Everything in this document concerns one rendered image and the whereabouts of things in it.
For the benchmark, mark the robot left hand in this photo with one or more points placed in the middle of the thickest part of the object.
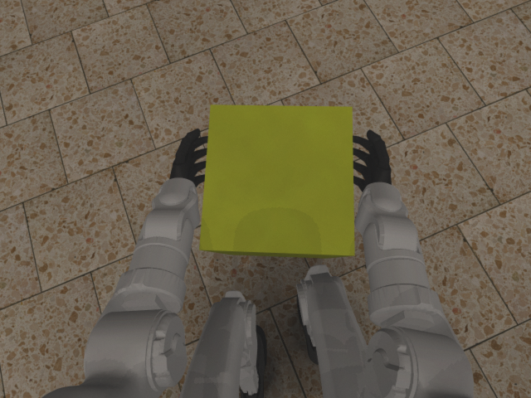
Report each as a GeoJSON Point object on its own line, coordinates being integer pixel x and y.
{"type": "Point", "coordinates": [184, 165]}

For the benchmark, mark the robot right forearm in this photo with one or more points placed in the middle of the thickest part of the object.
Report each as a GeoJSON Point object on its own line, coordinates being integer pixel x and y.
{"type": "Point", "coordinates": [400, 291]}

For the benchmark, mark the carton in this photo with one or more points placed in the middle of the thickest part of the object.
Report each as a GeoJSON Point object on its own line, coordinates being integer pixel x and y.
{"type": "Point", "coordinates": [279, 181]}

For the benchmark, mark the robot left forearm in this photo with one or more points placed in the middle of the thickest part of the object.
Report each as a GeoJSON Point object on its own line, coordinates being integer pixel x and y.
{"type": "Point", "coordinates": [156, 272]}

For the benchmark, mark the left robot upper arm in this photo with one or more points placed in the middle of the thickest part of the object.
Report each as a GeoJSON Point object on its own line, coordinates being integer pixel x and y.
{"type": "Point", "coordinates": [132, 354]}

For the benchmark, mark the right robot thigh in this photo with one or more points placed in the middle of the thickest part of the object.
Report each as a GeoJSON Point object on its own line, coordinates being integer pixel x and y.
{"type": "Point", "coordinates": [340, 345]}

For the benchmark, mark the robot right hand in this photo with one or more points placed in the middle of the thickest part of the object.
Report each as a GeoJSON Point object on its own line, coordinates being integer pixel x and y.
{"type": "Point", "coordinates": [378, 168]}

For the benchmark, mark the left robot thigh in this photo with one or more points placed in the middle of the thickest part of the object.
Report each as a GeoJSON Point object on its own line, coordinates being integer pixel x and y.
{"type": "Point", "coordinates": [214, 371]}

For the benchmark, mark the robot thigh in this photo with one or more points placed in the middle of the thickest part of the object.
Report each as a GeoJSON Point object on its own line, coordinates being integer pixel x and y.
{"type": "Point", "coordinates": [214, 371]}
{"type": "Point", "coordinates": [340, 345]}

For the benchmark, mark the right robot upper arm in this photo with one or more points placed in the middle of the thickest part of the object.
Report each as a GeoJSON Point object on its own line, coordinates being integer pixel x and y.
{"type": "Point", "coordinates": [408, 363]}

